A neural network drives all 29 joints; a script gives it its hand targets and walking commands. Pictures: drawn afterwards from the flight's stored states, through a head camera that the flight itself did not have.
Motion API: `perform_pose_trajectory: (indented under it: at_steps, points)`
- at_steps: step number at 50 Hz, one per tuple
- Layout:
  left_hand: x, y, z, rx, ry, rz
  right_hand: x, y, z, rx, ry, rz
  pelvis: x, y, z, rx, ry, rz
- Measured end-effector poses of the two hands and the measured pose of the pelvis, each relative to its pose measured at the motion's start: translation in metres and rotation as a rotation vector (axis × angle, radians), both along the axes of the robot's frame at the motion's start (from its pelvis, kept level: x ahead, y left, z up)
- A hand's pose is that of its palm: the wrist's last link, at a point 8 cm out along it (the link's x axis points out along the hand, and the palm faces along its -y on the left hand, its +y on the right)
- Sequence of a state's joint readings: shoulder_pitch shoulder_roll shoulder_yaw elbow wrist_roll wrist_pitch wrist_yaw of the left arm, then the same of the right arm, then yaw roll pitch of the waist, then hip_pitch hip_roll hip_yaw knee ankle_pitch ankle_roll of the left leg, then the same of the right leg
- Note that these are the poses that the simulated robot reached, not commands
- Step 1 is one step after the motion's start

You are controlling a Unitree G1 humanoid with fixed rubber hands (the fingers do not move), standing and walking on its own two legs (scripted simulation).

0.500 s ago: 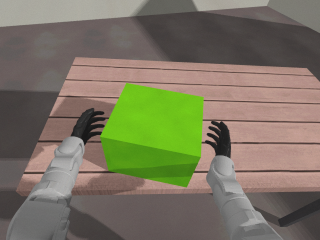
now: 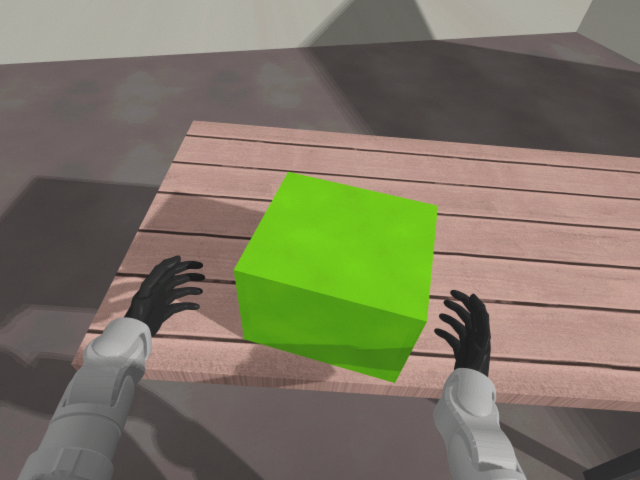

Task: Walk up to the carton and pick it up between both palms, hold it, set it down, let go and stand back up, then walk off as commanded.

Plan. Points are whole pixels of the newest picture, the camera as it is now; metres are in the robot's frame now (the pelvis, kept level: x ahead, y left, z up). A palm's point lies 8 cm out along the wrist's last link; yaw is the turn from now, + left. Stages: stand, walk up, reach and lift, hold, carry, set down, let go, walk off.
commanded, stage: set down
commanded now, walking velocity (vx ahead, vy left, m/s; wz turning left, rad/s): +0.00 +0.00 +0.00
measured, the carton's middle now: (339, 273) +0.42 -0.01 +0.00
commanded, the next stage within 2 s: none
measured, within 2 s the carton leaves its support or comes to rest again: neither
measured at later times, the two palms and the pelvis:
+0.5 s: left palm (129, 355) +0.26 +0.24 +0.03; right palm (488, 405) +0.21 -0.17 +0.03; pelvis +0.01 +0.00 +0.00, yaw +0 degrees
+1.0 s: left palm (100, 417) +0.20 +0.25 +0.03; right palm (496, 442) +0.17 -0.17 +0.03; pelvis +0.02 +0.00 +0.00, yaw +0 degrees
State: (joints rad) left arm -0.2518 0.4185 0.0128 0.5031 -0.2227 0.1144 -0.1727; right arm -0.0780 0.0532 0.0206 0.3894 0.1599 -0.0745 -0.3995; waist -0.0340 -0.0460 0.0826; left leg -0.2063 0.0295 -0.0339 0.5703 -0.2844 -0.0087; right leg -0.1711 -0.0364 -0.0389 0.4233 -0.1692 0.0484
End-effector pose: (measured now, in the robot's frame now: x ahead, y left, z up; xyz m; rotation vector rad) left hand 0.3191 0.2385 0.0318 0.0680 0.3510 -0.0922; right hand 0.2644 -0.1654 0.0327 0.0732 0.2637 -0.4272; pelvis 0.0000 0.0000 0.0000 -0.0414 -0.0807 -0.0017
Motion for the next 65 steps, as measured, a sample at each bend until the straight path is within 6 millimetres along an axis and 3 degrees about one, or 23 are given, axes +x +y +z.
perform_pose_trajectory:
  at_steps: [7,22,40,65]
  points:
    - [-0.018,0.008,0.004,0.008,-0.017,0.003,-0.013,0.0,0.001,0.005,0.028,-0.002,0.001,0.001,0.0,-0.001,-0.021,0.001]
    - [-0.045,0.003,0.005,0.011,0.017,-0.024,-0.047,-0.007,0.002,0.018,0.101,-0.023,0.011,0.0,0.001,0.0,-0.034,0.002]
    - [-0.124,0.018,-0.011,0.049,0.11,0.016,-0.092,-0.005,-0.006,0.024,0.209,0.009,0.022,0.0,0.002,-0.005,-0.033,-0.001]
    - [-0.113,0.011,-0.012,0.061,0.137,0.035,-0.079,-0.015,-0.018,0.024,0.251,0.087,0.036,-0.007,0.003,0.001,-0.021,-0.003]
